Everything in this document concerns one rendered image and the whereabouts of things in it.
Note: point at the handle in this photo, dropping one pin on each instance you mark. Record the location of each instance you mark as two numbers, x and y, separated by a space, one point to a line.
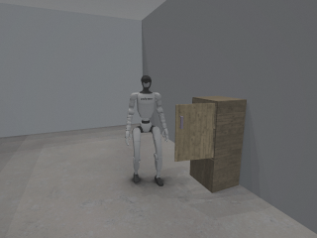
181 122

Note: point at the robot thigh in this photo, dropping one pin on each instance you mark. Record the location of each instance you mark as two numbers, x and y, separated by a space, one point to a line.
157 141
136 135

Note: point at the right robot thigh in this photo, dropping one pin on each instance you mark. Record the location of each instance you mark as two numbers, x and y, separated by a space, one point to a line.
136 135

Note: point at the right robot forearm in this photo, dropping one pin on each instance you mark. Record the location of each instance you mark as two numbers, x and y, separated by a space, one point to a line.
129 121

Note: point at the robot left hand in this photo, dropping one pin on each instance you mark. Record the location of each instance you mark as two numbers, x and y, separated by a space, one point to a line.
164 131

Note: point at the robot right hand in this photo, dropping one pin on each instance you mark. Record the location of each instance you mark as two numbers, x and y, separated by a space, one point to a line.
127 134

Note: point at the cupboard door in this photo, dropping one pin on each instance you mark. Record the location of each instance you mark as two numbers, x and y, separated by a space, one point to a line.
195 140

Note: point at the left robot thigh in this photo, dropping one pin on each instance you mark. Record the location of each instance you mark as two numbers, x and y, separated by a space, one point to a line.
157 141

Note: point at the robot right upper arm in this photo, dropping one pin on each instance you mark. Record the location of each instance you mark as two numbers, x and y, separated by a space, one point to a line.
132 101

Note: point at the left robot forearm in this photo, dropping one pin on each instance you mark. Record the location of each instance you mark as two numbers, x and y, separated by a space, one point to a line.
162 120

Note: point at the robot left upper arm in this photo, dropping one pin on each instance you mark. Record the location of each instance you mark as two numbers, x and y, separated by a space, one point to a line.
158 102

